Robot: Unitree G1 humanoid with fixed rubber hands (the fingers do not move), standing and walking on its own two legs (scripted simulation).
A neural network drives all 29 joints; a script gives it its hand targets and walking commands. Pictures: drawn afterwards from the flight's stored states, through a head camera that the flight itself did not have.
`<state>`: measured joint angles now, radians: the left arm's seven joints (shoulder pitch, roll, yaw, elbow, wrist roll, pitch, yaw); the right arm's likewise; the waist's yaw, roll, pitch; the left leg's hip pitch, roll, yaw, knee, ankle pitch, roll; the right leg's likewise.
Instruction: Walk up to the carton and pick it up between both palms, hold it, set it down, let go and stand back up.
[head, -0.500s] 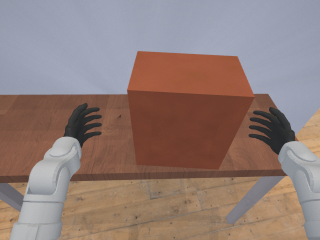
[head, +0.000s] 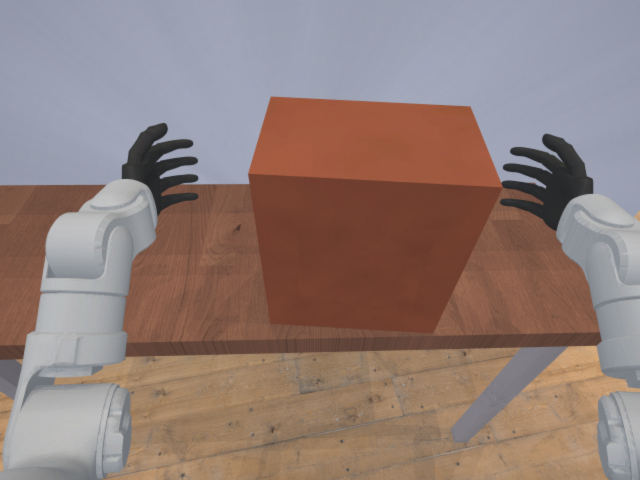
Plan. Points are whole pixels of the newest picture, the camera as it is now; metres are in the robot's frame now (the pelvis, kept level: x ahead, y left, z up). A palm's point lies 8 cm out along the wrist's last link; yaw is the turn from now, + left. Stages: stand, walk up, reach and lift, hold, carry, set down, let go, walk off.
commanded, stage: reach and lift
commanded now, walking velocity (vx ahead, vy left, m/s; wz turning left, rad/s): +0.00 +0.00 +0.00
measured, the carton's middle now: (359, 226) +0.44 -0.05 +0.08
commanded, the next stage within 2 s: none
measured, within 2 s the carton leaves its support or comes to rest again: neither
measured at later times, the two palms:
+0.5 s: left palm (138, 118) +0.43 +0.20 +0.25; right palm (571, 126) +0.43 -0.27 +0.25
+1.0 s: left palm (144, 121) +0.45 +0.20 +0.24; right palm (555, 138) +0.44 -0.27 +0.23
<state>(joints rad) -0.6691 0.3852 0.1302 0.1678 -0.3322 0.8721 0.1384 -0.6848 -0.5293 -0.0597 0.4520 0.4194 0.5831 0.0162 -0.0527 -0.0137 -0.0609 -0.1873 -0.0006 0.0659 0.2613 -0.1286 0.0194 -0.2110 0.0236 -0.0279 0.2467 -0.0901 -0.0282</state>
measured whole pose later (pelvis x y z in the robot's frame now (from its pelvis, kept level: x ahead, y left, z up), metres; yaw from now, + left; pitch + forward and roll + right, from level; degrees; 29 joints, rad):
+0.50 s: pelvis +0.00 +0.00 +0.00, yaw +2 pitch +9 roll +0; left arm -1.02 0.49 0.06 0.50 -0.42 0.87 0.13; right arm -1.08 -0.56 -0.01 0.79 0.41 0.63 0.00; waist -0.07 0.01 -0.14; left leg -0.30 0.00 0.03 0.26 -0.11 0.01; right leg -0.30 0.02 -0.06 0.21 -0.07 -0.03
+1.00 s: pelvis +0.01 +0.00 +0.00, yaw +2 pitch +9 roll +0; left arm -1.04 0.49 0.06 0.61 -0.40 0.77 0.08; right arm -1.07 -0.56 0.01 0.82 0.41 0.57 0.00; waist -0.07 0.03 -0.12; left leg -0.27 0.00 0.03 0.20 -0.09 0.01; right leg -0.25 0.02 -0.06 0.12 -0.03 -0.03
